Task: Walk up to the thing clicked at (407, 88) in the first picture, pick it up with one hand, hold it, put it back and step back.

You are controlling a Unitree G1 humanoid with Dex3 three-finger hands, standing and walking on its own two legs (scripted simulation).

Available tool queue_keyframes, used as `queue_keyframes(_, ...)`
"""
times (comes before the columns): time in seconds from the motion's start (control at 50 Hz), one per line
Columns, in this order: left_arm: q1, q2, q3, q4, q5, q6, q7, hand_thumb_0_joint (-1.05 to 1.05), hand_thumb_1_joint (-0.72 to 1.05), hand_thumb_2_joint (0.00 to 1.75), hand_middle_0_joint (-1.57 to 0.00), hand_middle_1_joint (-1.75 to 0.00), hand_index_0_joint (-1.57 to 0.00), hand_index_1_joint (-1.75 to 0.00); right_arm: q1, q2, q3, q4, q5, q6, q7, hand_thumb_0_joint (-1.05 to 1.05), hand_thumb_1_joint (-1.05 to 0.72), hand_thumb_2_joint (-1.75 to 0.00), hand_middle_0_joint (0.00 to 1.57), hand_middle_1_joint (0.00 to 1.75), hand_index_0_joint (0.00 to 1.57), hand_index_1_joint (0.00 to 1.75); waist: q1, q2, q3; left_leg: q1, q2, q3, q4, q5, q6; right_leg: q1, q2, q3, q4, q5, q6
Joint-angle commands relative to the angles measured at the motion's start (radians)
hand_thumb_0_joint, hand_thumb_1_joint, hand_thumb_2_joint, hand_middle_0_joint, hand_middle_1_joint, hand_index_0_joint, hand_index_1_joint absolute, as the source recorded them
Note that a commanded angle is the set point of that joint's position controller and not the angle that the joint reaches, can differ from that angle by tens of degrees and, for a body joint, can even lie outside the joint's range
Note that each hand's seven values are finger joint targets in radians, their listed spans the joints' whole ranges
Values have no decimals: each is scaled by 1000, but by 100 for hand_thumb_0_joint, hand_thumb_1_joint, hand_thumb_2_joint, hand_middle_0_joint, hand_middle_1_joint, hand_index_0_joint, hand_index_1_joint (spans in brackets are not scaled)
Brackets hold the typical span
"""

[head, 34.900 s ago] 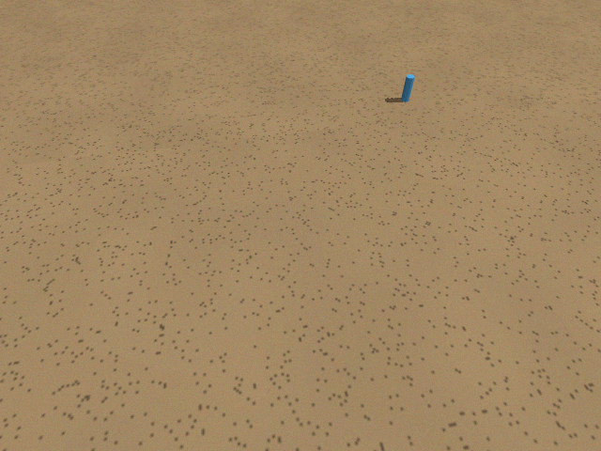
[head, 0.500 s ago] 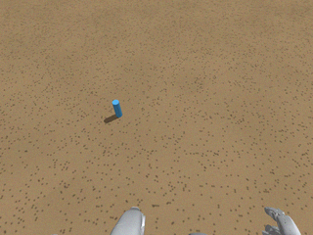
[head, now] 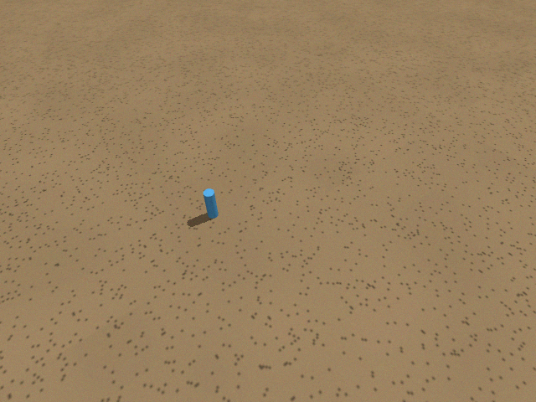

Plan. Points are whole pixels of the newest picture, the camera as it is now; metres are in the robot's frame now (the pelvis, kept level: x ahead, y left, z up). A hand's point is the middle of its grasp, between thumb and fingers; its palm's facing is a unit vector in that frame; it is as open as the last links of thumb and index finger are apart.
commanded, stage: step back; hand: left
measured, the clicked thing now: (211, 203) +1.05 +0.28 -0.68
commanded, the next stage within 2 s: stand in 0.60 s
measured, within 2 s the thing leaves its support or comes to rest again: neither
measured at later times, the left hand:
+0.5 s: hand out of the picture +0.13 +0.28 -0.15, palm faces +0.03 -0.94 -0.34, open 7.4 cm
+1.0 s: hand out of the picture +0.13 +0.26 -0.13, palm faces -0.03 -0.94 -0.33, open 7.4 cm
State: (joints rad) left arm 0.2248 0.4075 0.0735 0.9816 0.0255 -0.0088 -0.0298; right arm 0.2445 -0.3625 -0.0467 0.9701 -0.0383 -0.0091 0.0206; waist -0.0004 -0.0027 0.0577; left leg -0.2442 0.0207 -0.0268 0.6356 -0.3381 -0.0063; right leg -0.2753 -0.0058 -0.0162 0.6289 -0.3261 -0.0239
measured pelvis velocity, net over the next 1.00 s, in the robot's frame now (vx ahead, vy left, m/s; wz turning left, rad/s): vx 0.05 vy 0.02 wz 0.00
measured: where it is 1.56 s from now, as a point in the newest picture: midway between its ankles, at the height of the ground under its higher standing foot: outside the picture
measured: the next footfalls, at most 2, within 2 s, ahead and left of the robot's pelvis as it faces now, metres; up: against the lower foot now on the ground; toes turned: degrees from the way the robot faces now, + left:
left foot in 0.26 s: +0.12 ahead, +0.14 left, +0.00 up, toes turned +2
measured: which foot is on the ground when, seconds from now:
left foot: down 0.00-0.02, up 0.04-0.24, down 0.26-1.00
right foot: down 0.00-1.00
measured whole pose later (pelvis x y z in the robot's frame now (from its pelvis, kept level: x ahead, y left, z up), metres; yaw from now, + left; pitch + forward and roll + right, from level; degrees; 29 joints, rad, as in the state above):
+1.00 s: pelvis +0.05 +0.02 +0.02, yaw +0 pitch -3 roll +0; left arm 0.09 0.35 0.00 1.13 0.01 -0.02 -0.01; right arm 0.07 -0.34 -0.01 1.16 -0.01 -0.01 0.01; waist -0.01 -0.01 0.07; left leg -0.15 0.03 0.03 0.33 -0.13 -0.01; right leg -0.07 -0.02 0.00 0.33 -0.21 0.02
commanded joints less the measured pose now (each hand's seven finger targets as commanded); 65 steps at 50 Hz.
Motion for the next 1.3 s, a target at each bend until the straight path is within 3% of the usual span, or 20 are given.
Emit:
queue_keyframes(0.0,40,314,81,-48,21,-45,36,0,90,90,-20,-30,-20,-30,-99,-168,-39,-107,9,-8,-33,0,-90,-90,20,30,20,30,80,-179,23,-380,-59,-67,264,-250,20,133,-360,582,-441,-461,-166)
queue_keyframes(0.02,-20,320,81,-78,18,-47,34,0,90,90,-20,-30,-20,-30,-83,-229,-57,-91,8,-11,-35,0,-90,-90,20,30,20,30,56,-109,79,-347,-21,-112,320,-224,18,38,-402,611,-443,-472,-225)
queue_keyframes(0.08,-75,246,62,-83,8,-61,38,0,90,90,-20,-30,-20,-30,-24,-209,-55,-40,14,-19,-27,0,-90,-90,20,30,20,30,24,-83,67,-271,7,-121,267,-91,18,35,-282,369,-388,-230,-150)
queue_keyframes(0.16,-107,226,45,-81,1,-55,35,0,90,90,-20,-30,-20,-30,-27,-177,-45,-23,8,-24,-18,0,-90,-90,20,30,20,30,19,-140,-12,-99,7,4,46,-68,5,26,-234,175,-269,146,-135)
queue_keyframes(0.18,-116,223,38,-82,-3,-49,35,0,90,90,-20,-30,-20,-30,-28,-166,-43,-17,10,-27,-19,0,-90,-90,20,30,20,30,9,-138,-33,-42,-9,37,-45,-4,6,28,-221,142,-215,255,-127)
queue_keyframes(0.22,-91,196,16,-73,-14,-36,37,0,90,90,-20,-30,-20,-30,-37,-160,-44,-2,10,-32,-29,0,-90,-90,20,30,20,30,3,-80,-60,89,-17,35,-178,213,18,1,-170,80,-88,433,-68)
queue_keyframes(0.24,-96,171,5,-81,-17,-33,38,0,90,90,-20,-30,-20,-30,-31,-187,-51,0,5,-34,-36,0,-90,-90,20,30,20,30,-4,-40,-94,134,45,-35,-177,334,43,-15,-148,67,-47,411,-41)
queue_keyframes(0.26,-88,144,-3,-84,-29,-23,37,0,90,90,-20,-30,-20,-30,-65,-238,-53,-14,5,-38,-40,0,-90,-90,20,30,20,30,12,75,-122,95,180,-215,-228,336,98,-22,-72,39,4,227,3)
queue_keyframes(0.28,-91,166,7,-63,-39,-13,42,0,90,90,-20,-30,-20,-30,-110,-285,-57,-21,15,-34,-37,0,-90,-90,20,30,20,30,20,119,-118,-2,241,-273,-232,315,179,54,-24,13,28,1,8)
queue_keyframes(0.3,-98,161,1,-54,-29,-14,45,0,90,90,-20,-30,-20,-30,-131,-278,-55,-13,15,-32,-36,0,-90,-90,20,30,20,30,21,108,-110,2,249,-271,-229,349,183,71,-25,21,-14,-34,0)
queue_keyframes(0.36,-74,168,-1,-15,-24,-24,45,0,90,90,-20,-30,-20,-30,-178,-229,-31,-3,21,-29,-38,0,-90,-90,20,30,20,30,38,134,-126,1,173,-156,-187,427,100,131,-63,49,-105,145,-11)
queue_keyframes(0.42,-105,185,-1,6,-22,-26,42,0,90,90,-20,-30,-20,-30,-213,-206,-22,15,24,-23,-37,0,-90,-90,20,30,20,30,24,85,-114,12,124,-98,-196,333,57,136,-93,78,-154,242,-15)
queue_keyframes(0.56,-154,176,-4,43,-18,-28,41,0,90,90,-20,-30,-20,-30,-263,-187,-15,64,24,-25,-31,0,-90,-90,20,30,20,30,15,25,-118,72,124,-65,-240,335,45,153,-108,86,-234,283,-8)
queue_keyframes(0.62,-168,152,-31,64,-22,-35,37,0,90,90,-20,-30,-20,-30,-248,-191,-12,81,35,-31,-23,0,-90,-90,20,30,20,30,-5,12,-150,189,121,-60,-257,441,35,153,-123,93,-283,357,3)
queue_keyframes(0.72,-190,158,-33,82,-20,-36,36,0,90,90,-20,-30,-20,-30,-269,-179,-7,91,32,-26,-18,0,-90,-90,20,30,20,30,-2,-16,-89,159,113,-56,-320,336,23,150,-124,92,-346,257,15)
queue_keyframes(0.88,-188,161,-31,92,-18,-36,36,0,90,90,-20,-30,-20,-30,-256,-182,-4,110,31,-31,-18,0,-90,-90,20,30,20,30,-1,19,-106,165,117,-44,-345,334,17,179,-132,96,-357,255,10)
queue_keyframes(0.92,-187,158,-33,96,-18,-33,36,0,90,90,-20,-30,-20,-30,-258,-182,-2,117,30,-29,-18,0,-90,-90,20,30,20,30,3,9,-71,137,115,-51,-366,269,12,159,-125,92,-371,180,11)
queue_keyframes(1.04,-172,161,-36,98,-16,-35,36,0,90,90,-20,-30,-20,-30,-231,-187,0,124,31,-25,-15,0,-90,-90,20,30,20,30,-4,4,-85,144,110,-47,-358,254,14,162,-133,102,-386,189,11)
queue_keyframes(1.14,-169,164,-34,95,-17,-29,33,0,90,90,-20,-30,-20,-30,-200,-196,1,132,29,-21,-16,0,-90,-90,20,30,20,30,-9,11,-59,115,107,-55,-375,159,13,134,-125,103,-396,97,7)
queue_keyframes(1.28,-160,158,-38,92,-17,-28,34,0,90,90,-20,-30,-20,-30,-190,-195,7,128,29,-27,-21,0,-90,-90,20,30,20,30,-8,6,-97,143,118,-53,-354,288,19,161,-127,92,-367,207,9)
